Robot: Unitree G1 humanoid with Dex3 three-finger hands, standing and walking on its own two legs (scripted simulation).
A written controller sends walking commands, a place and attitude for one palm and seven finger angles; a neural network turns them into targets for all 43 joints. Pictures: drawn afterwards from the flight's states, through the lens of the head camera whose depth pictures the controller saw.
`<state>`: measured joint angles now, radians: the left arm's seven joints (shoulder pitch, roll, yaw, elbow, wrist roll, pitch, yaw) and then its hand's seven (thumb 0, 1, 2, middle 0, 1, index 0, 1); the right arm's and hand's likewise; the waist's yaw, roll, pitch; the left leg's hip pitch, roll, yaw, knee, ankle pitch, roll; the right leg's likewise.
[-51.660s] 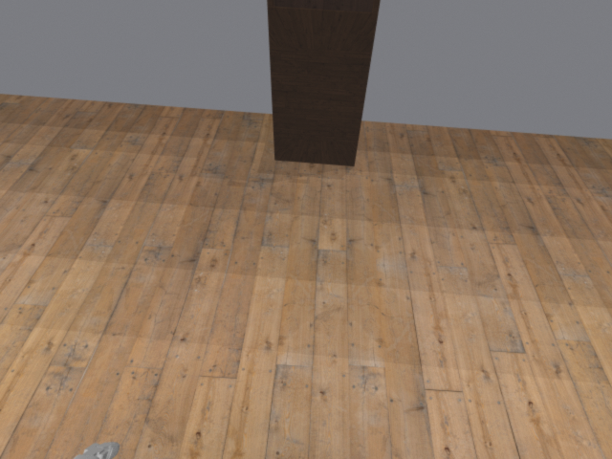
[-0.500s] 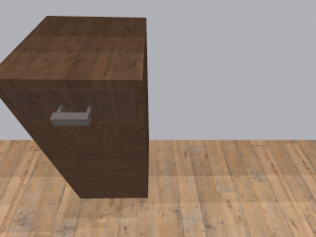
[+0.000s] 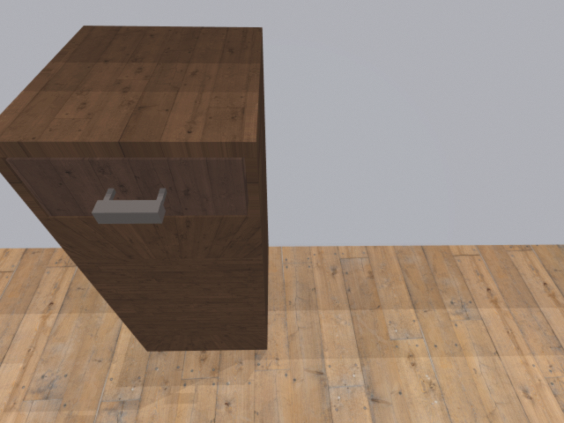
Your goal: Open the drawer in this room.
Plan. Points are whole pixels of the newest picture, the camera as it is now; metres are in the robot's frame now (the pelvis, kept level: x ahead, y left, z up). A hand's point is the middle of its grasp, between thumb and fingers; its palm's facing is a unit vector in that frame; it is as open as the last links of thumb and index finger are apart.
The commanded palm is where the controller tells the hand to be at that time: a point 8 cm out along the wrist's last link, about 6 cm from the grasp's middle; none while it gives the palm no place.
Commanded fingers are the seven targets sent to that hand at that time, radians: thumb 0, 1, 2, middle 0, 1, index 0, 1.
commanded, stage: shuffle to correct the standing spot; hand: left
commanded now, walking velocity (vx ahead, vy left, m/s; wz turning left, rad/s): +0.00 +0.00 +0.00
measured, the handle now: (133, 202) +0.44 +0.29 +0.04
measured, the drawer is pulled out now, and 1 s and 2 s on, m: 0.00 0.00 0.00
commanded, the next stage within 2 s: come to a stop and stand still in 0.24 s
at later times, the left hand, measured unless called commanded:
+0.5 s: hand out of the picture -0.03 +0.25 -0.20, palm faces +0.09 -0.96 -0.25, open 7.4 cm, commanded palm none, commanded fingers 0.00 0.90 0.90 -0.20 -0.30 -0.20 -0.30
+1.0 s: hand out of the picture -0.03 +0.20 -0.18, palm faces +0.07 -0.98 -0.19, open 7.4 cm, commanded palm none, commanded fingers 0.00 0.90 0.90 -0.20 -0.30 -0.20 -0.30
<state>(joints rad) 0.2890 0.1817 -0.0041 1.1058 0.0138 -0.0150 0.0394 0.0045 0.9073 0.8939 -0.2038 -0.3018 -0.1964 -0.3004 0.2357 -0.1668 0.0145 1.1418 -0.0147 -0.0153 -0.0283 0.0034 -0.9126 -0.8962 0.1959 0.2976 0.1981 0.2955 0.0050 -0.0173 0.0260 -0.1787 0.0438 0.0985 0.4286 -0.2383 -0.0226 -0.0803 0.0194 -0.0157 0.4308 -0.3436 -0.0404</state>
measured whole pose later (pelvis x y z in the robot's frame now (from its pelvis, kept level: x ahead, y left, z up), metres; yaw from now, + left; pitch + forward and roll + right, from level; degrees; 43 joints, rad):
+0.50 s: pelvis -0.04 +0.04 -0.02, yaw +3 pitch -1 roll +1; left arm 0.27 0.23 0.05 0.99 0.02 0.04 0.04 0.00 0.90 0.89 -0.21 -0.30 -0.20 -0.30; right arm 0.17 -0.20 -0.04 0.97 -0.02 0.00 -0.01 0.00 -0.91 -0.90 0.19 0.30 0.20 0.30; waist 0.01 -0.06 0.08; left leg -0.34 0.01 0.04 0.63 -0.26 0.02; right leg -0.26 -0.06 -0.03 0.75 -0.50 0.01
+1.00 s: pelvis -0.02 +0.04 -0.01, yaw +3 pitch +0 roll -1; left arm 0.32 0.13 -0.01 1.07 0.02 -0.01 0.05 0.01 0.91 0.89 -0.21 -0.30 -0.20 -0.30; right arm 0.33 -0.16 0.00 1.06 -0.02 -0.01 -0.02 0.00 -0.92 -0.90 0.19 0.30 0.20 0.30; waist -0.02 0.02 0.01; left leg -0.27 0.02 0.06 0.59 -0.32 0.02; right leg -0.18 0.02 -0.06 0.54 -0.35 -0.02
